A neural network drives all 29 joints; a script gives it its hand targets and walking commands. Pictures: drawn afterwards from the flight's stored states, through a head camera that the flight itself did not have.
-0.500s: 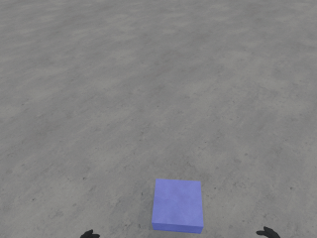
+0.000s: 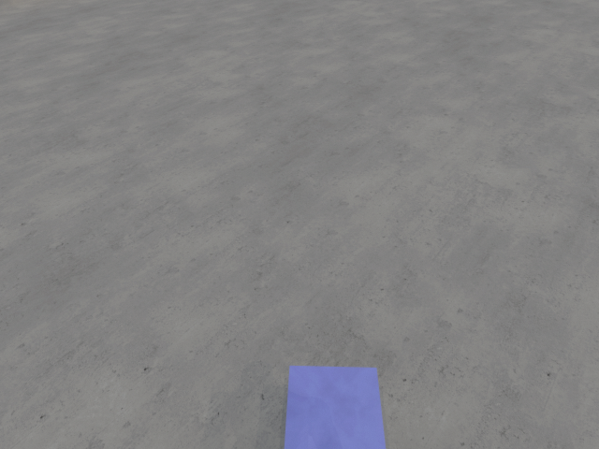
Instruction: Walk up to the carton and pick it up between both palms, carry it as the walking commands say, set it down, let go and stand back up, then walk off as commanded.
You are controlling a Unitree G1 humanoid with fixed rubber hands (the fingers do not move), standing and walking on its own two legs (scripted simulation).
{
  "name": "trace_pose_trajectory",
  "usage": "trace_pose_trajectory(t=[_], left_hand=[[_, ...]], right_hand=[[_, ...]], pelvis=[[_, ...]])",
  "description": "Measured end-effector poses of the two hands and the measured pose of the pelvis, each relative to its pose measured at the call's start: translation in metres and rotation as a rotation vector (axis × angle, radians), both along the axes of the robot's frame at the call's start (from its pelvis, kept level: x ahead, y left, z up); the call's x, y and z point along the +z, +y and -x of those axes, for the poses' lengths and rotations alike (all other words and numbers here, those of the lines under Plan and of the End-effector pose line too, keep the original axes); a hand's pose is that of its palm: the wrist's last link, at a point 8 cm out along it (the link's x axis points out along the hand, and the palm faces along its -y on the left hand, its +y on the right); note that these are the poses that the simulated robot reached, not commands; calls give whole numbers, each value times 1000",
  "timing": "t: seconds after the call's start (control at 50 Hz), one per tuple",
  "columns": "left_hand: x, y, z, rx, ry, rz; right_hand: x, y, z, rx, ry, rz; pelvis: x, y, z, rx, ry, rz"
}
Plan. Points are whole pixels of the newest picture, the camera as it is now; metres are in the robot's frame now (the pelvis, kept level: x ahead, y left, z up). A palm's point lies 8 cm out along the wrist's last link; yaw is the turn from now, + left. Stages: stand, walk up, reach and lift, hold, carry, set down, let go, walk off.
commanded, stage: stand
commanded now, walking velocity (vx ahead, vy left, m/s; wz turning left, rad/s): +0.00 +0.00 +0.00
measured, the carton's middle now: (333, 417) +0.41 -0.03 -0.69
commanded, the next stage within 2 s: walk off in 1.22 s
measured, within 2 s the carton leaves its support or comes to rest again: neither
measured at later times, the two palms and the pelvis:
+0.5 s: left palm out of the picture -0.10 +0.21 -0.14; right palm out of the picture -0.09 -0.20 -0.14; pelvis -0.04 +0.01 +0.01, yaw -1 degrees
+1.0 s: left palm out of the picture -0.09 +0.23 -0.14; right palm out of the picture -0.12 -0.16 -0.14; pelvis -0.04 +0.03 +0.01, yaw -1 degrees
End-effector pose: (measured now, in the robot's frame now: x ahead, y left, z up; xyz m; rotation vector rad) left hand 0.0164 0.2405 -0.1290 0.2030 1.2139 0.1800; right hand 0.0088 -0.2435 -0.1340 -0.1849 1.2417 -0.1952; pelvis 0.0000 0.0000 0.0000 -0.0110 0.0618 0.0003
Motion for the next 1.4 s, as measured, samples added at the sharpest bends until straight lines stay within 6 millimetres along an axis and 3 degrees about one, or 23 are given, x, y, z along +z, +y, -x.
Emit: trace_pose_trajectory(t=[0.1, 0.4, 0.52, 0.7, 1.0, 1.2, 1.4], left_hand=[[-3, -3, 19, 21, 47, 8], [-12, -25, 101, 35, 250, 72], [-13, -27, 116, 36, 285, 99], [-13, -14, 124, 34, 310, 90], [-13, -13, 111, 40, 309, 107], [-12, -7, 104, 50, 278, 88], [-8, -14, 119, 51, 325, 89]], right_hand=[[-5, 5, 18, 4, 55, -12], [-10, 31, 86, -37, 195, -55], [-7, 42, 106, -31, 237, -69], [-6, 55, 127, -51, 266, -74], [-7, 84, 125, -49, 275, -113], [-9, 75, 112, -42, 243, -99], [-8, 65, 109, -44, 240, -98]], pelvis=[[0, 0, 6, 1, -19, -1], [4, 6, 32, -23, -62, -4], [5, 11, 41, -27, -59, -3], [6, 21, 46, -29, -67, -1], [7, 33, 44, -21, -59, -11], [7, 31, 44, -24, -67, -15], [8, 27, 45, -22, -70, -11]])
